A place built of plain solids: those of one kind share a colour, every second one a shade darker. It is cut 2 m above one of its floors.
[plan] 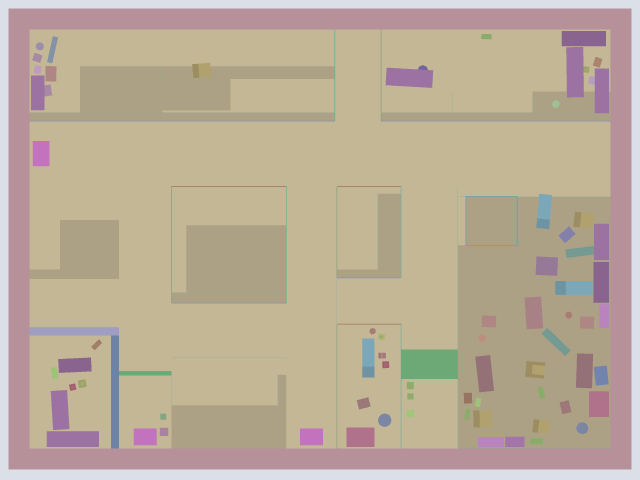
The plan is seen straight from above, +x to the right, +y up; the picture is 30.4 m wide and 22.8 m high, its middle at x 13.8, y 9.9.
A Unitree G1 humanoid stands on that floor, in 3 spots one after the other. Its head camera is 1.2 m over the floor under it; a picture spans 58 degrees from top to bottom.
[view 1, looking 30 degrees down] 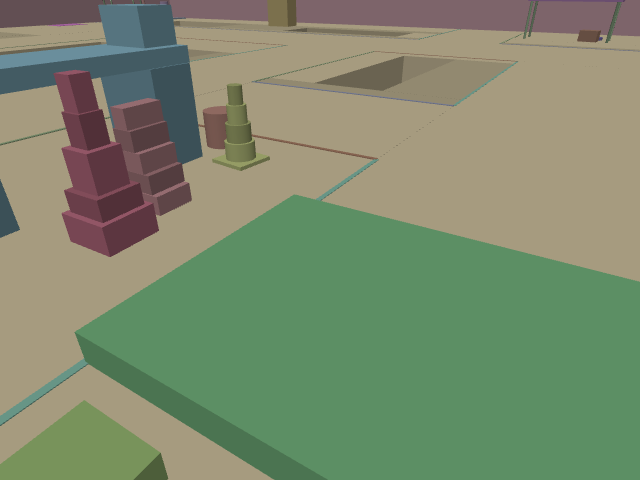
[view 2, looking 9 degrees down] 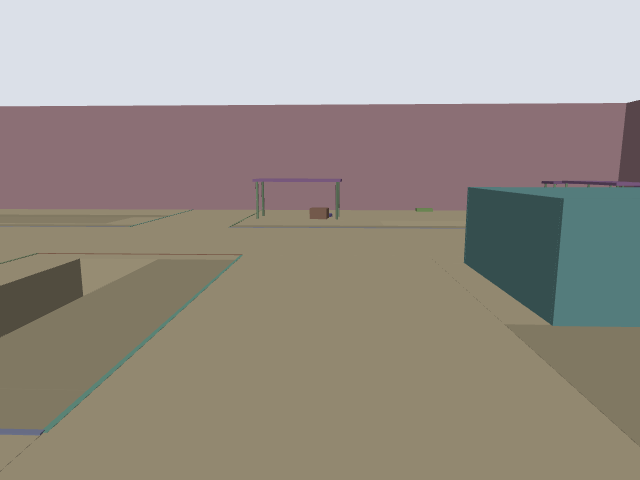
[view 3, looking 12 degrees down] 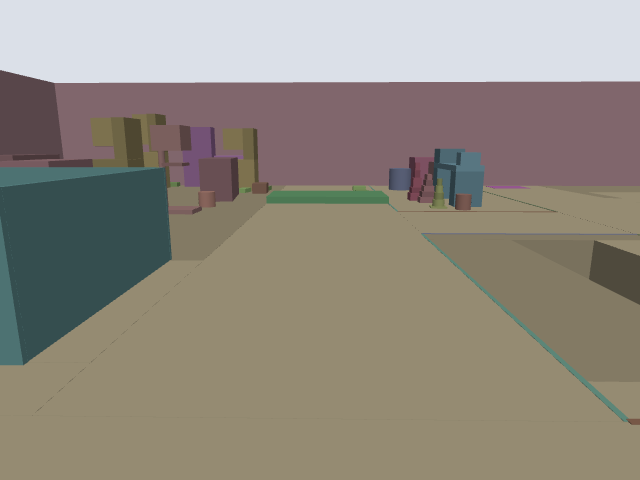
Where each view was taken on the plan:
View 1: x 19.00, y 2.75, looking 121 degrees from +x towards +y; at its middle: step_hump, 2.10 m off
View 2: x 19.00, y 6.30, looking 92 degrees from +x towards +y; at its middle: floor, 7.67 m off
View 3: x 19.00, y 14.20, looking -89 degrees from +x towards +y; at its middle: floor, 5.77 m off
